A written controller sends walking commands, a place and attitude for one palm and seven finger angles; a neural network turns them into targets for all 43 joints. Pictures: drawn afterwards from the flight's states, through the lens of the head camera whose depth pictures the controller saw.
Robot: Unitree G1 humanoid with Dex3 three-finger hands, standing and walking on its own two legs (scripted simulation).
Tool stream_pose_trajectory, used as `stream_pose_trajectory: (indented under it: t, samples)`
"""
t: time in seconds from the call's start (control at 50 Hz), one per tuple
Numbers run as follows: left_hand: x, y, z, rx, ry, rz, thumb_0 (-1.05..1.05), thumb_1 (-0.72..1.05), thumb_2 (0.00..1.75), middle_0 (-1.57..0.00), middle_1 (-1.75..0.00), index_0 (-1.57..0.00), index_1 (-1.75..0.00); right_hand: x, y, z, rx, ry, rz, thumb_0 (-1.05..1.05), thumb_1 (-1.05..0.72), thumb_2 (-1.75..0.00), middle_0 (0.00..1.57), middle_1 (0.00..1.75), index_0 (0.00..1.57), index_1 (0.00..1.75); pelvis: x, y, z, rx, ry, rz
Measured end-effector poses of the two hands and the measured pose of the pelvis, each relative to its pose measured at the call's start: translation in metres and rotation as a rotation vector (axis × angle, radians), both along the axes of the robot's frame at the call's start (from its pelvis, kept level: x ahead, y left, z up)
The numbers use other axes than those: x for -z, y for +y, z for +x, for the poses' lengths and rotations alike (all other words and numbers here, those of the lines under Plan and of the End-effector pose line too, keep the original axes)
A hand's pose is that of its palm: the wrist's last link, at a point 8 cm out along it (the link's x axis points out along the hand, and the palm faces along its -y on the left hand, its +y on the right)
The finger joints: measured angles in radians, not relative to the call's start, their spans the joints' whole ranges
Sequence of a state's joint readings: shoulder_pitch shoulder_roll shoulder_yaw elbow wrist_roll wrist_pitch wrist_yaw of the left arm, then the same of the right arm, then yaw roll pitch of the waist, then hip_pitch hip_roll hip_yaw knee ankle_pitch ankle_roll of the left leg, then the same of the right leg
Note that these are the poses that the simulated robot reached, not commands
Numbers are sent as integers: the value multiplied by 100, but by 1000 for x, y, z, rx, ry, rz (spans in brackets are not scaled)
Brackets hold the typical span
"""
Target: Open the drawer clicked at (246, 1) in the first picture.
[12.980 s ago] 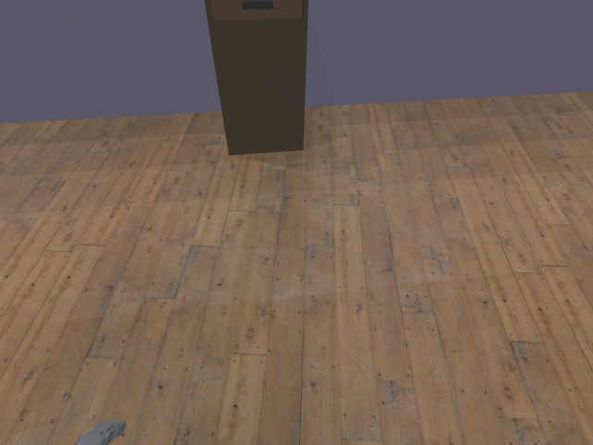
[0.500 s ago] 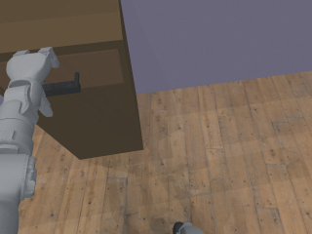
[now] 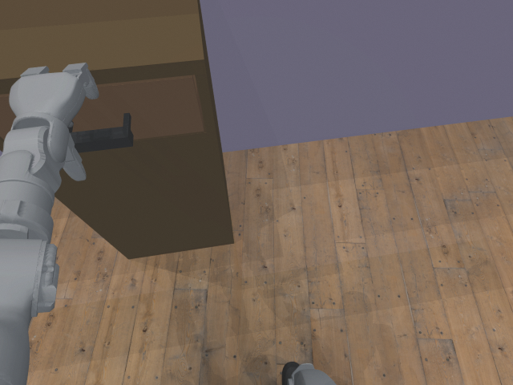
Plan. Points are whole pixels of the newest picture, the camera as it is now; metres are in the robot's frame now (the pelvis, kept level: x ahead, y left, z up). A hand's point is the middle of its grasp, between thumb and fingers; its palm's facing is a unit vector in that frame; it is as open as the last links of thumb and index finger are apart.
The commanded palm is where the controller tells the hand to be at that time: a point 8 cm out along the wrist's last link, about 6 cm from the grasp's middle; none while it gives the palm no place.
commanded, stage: move the hooked fingers above the handle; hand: left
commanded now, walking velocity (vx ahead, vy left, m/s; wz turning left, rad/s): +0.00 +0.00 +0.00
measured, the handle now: (97, 130) +0.55 +0.27 +0.02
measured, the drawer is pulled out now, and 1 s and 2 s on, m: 0.00 0.00 0.00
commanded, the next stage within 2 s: lower the fingers behind the handle in 0.62 s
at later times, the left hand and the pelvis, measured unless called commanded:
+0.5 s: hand (73, 123) +0.51 +0.27 +0.08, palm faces +0.00 -0.02 -1.00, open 13.7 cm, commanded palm +0.48 +0.27 +0.13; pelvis +0.01 +0.01 +0.00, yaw +1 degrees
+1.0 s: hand (76, 137) +0.50 +0.27 +0.06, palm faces -0.07 -0.01 -1.00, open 13.8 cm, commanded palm +0.48 +0.27 +0.11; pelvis +0.01 +0.00 +0.00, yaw +0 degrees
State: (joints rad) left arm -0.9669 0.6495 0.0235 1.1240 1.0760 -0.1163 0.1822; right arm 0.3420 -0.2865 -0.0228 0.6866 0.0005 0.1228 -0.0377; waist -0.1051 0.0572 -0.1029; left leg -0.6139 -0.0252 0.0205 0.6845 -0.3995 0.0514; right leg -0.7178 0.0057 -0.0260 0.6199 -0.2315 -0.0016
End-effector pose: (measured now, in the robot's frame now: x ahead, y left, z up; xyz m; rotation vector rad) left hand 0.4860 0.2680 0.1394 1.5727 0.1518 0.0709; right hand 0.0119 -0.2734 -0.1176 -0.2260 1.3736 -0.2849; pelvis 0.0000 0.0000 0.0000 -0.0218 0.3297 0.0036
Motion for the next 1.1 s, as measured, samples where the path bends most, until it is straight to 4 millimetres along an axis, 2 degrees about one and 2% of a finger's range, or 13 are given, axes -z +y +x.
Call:
stream_pose_trajectory:
  t: [0.1,0.28,0.4,0.54,0.7,0.82,1.1]
  samples:
    - [1,3,-1,16,22,-5,0,-49,30,-31,-120,-33,-122,0,4,-6,11,20,4,1,-91,-90,20,30,20,30,0,1,2,3,-1,-1]
    - [15,6,-6,63,26,-12,0,-49,30,-32,-120,-32,-120,-1,5,-8,6,49,-8,1,-91,-90,20,30,20,30,1,5,5,-7,8,-7]
    - [5,1,-4,70,-54,-30,0,-49,30,-32,-120,-33,-120,1,5,-2,-12,54,2,1,-91,-90,20,30,20,30,2,6,8,-18,7,-11]
    - [0,-4,-1,15,-36,-17,0,-49,30,-34,-121,-34,-122,3,8,11,-13,11,28,1,-91,-90,20,30,20,30,-1,5,9,-8,-4,-8]
    - [8,1,-8,4,49,6,0,-49,30,-32,-120,-33,-121,0,6,18,-9,-25,23,1,-91,-90,20,30,20,30,-3,1,7,-4,-18,-2]
    - [12,-1,-10,56,25,-10,0,-49,30,-32,-120,-33,-120,-1,-1,15,-22,-3,-3,1,-91,-90,20,30,20,30,-1,-2,7,-13,-9,-2]
    - [35,2,-4,17,35,-16,0,-48,30,-31,-120,-32,-120,2,-8,-3,-5,61,-14,1,-91,-90,20,30,20,30,4,-3,8,-6,29,-5]
